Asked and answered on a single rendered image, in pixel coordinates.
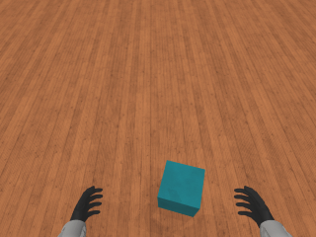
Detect robot right hand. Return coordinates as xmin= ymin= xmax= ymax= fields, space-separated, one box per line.
xmin=234 ymin=186 xmax=274 ymax=228

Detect robot left hand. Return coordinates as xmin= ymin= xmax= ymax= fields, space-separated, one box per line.
xmin=70 ymin=186 xmax=103 ymax=222

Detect carton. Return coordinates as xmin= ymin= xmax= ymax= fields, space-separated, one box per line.
xmin=157 ymin=160 xmax=205 ymax=217

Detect right robot forearm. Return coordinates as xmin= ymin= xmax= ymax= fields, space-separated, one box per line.
xmin=260 ymin=220 xmax=293 ymax=237

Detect left robot forearm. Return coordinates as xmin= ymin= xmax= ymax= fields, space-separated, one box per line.
xmin=57 ymin=219 xmax=87 ymax=237

